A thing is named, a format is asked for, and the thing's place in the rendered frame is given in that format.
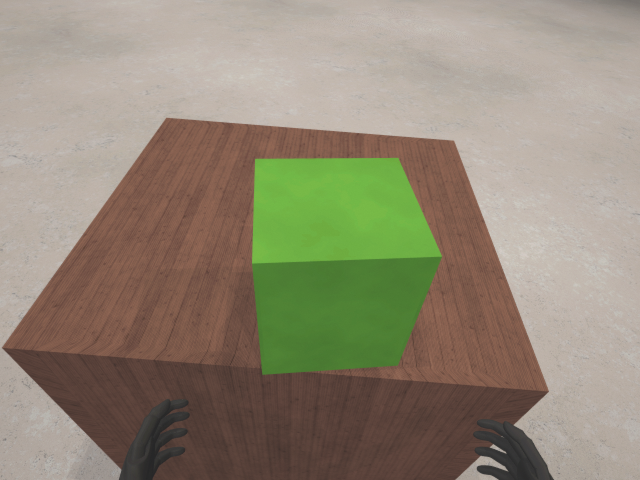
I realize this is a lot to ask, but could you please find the pedestal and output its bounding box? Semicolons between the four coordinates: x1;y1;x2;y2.
2;118;549;480

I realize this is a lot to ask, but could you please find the right robot hand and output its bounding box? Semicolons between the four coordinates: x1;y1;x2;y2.
473;419;554;480

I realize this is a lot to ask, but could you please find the left robot hand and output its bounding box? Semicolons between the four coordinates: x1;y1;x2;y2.
119;399;190;480

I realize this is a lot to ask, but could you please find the carton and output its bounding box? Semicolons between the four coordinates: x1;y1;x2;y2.
252;158;442;375

